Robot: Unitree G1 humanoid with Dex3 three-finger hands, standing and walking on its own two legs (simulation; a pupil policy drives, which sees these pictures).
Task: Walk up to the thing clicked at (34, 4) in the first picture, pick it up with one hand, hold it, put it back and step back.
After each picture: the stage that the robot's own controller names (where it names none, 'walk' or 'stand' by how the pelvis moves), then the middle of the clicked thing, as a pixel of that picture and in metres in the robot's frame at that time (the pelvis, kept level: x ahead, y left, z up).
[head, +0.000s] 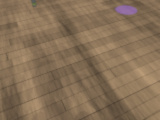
stand; (33, 2) +2.30 +0.70 -0.72
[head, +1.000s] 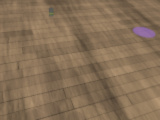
walk; (51, 12) +2.20 +0.33 -0.69
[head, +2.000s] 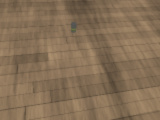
walk; (73, 27) +1.56 +0.03 -0.71
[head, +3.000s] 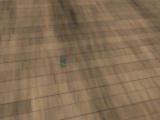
walk; (63, 61) +1.06 +0.11 -0.72
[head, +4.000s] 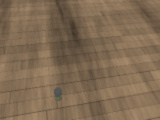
walk; (58, 94) +0.67 +0.15 -0.71
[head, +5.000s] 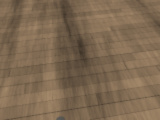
walk; out of the picture +0.49 +0.18 -0.70
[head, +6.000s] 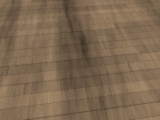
stand; out of the picture +0.39 +0.13 -0.71
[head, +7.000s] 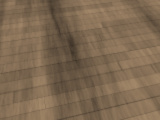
stand; out of the picture +0.35 +0.17 -0.71
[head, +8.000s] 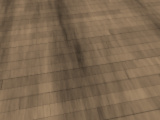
stand; out of the picture +0.31 +0.16 -0.72
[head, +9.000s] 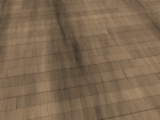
stand; out of the picture +0.30 +0.16 -0.73
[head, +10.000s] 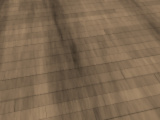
stand; out of the picture +0.29 +0.17 -0.73
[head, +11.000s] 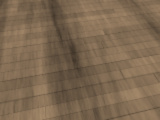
stand; out of the picture +0.28 +0.17 -0.73
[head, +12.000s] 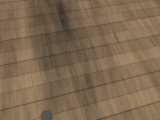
go down; (46, 117) +0.31 +0.18 -0.60
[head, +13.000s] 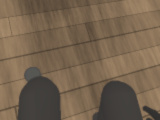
go down; (34, 77) +0.36 +0.21 -0.30
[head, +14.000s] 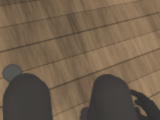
close in; (13, 75) +0.35 +0.23 -0.27
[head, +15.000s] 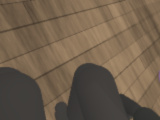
close; out of the picture +0.34 +0.24 -0.21
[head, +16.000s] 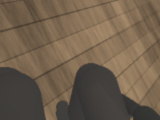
close; out of the picture +0.34 +0.25 -0.21
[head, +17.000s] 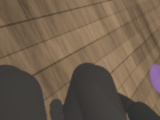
lift; out of the picture +0.33 +0.25 -0.22
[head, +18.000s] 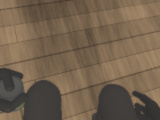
lift; (13, 95) +0.27 +0.23 -0.08
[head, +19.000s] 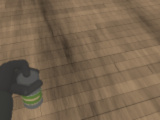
hold; (31, 90) +0.33 +0.17 +0.03
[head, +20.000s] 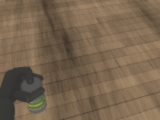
hold; (34, 95) +0.32 +0.17 -0.01
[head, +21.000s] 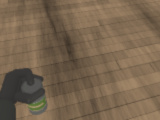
hold; (35, 96) +0.31 +0.17 -0.01
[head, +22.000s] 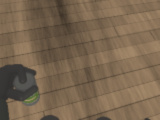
crouch; (27, 90) +0.33 +0.18 -0.08
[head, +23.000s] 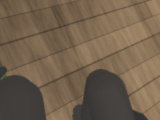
lower; out of the picture +0.36 +0.23 -0.19
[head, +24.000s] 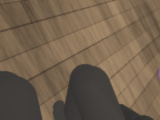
lower; out of the picture +0.36 +0.27 -0.23
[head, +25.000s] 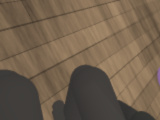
lower; out of the picture +0.35 +0.27 -0.23
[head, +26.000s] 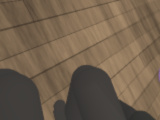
lower; out of the picture +0.35 +0.27 -0.23
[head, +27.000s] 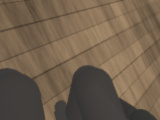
lower; out of the picture +0.34 +0.27 -0.22
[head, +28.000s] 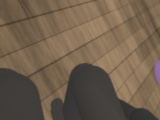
withdraw; out of the picture +0.33 +0.25 -0.22
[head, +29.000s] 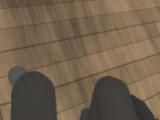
stand; (17, 77) +0.34 +0.23 -0.28
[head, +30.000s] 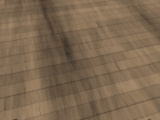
stand; out of the picture +0.27 +0.17 -0.65
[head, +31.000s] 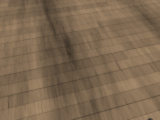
stand; out of the picture +0.30 +0.18 -0.66
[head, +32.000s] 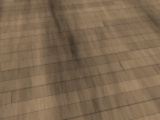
stand; out of the picture +0.30 +0.18 -0.68
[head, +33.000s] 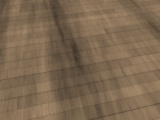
walk; out of the picture +0.31 +0.17 -0.72
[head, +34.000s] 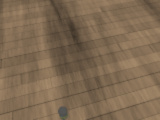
walk; (63, 113) +0.45 +0.16 -0.71
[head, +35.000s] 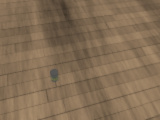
walk; (54, 75) +0.74 +0.16 -0.70
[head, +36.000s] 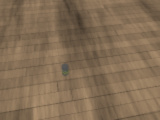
stand; (65, 69) +0.98 +0.17 -0.70
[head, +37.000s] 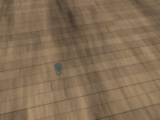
stand; (58, 69) +0.97 +0.21 -0.73
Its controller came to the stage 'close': yes
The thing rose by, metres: 0.69
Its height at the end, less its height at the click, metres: +0.00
